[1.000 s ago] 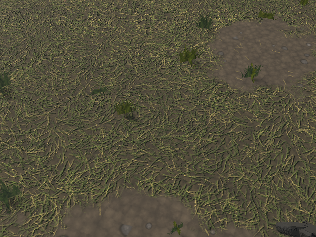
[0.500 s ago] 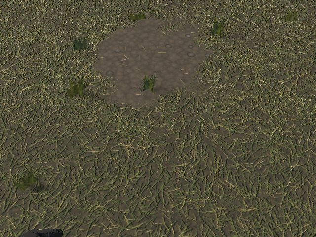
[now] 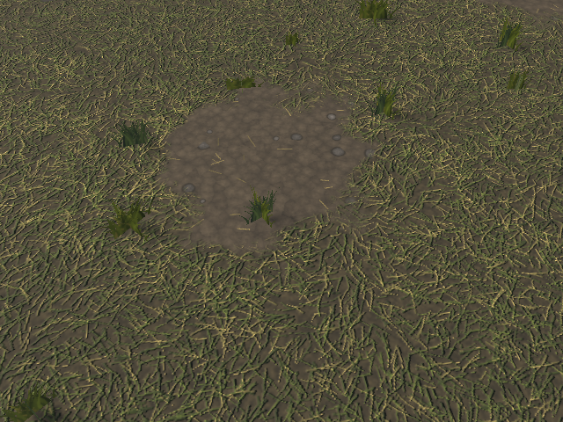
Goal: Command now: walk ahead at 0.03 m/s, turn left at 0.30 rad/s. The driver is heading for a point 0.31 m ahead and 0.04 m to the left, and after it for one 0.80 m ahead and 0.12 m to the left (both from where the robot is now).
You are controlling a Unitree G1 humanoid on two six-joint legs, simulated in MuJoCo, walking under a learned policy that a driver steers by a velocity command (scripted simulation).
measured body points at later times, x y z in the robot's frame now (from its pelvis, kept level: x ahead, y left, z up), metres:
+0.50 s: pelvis +0.03 -0.02 +0.02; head +0.05 -0.03 +0.47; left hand +0.04 +0.28 -0.08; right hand +0.25 -0.26 -0.08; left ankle +0.00 +0.15 -0.65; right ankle +0.03 -0.12 -0.73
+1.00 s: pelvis +0.18 +0.12 +0.01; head +0.20 +0.13 +0.46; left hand +0.19 +0.41 -0.11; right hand +0.35 -0.12 -0.09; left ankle +0.15 +0.21 -0.73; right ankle +0.22 -0.04 -0.64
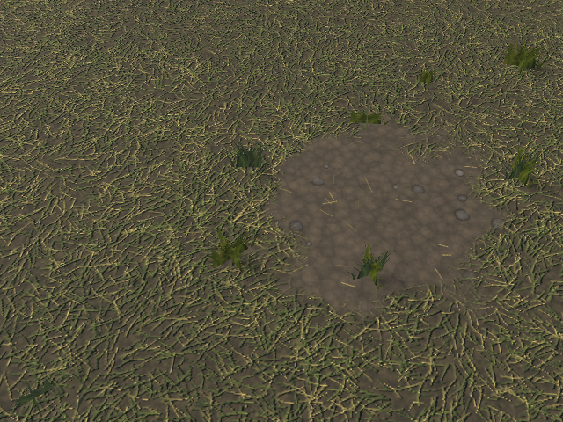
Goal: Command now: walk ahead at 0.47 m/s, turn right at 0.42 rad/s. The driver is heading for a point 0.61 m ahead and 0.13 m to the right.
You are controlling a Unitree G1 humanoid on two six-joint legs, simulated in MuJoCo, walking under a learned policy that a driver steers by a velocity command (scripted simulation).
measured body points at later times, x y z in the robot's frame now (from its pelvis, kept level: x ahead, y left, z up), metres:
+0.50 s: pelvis +0.26 -0.07 -0.01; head +0.30 -0.09 +0.44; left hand +0.45 +0.17 -0.11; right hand +0.33 -0.38 -0.11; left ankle +0.28 +0.11 -0.66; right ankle +0.28 -0.14 -0.74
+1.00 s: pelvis +0.52 -0.09 -0.01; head +0.56 -0.10 +0.44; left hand +0.73 +0.12 -0.13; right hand +0.55 -0.38 -0.11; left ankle +0.63 -0.04 -0.74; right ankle +0.41 -0.20 -0.68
